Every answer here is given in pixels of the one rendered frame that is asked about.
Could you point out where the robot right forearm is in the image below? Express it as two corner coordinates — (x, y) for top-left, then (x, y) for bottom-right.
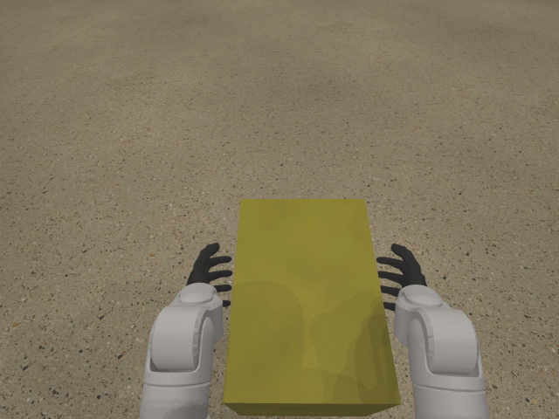
(394, 285), (489, 419)

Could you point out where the right robot hand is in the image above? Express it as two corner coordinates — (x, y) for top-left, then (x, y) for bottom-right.
(376, 244), (428, 312)

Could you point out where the robot left forearm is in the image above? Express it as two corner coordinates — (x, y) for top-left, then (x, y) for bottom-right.
(137, 283), (224, 419)

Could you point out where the carton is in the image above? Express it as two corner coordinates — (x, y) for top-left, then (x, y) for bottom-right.
(223, 199), (402, 416)

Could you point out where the left robot hand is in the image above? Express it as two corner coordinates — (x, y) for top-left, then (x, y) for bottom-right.
(186, 243), (232, 307)

